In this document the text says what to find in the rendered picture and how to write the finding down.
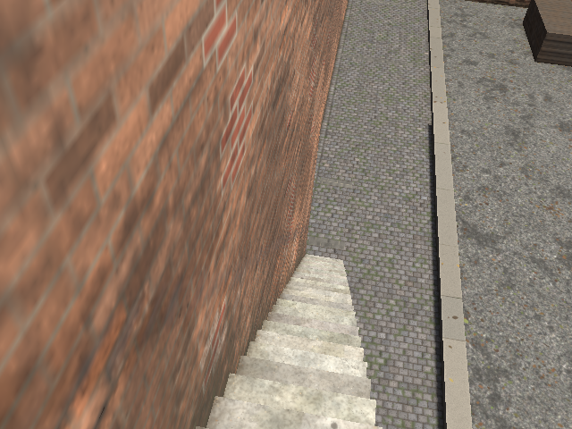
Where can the stairs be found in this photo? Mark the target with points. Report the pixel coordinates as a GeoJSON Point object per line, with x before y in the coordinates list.
{"type": "Point", "coordinates": [305, 369]}

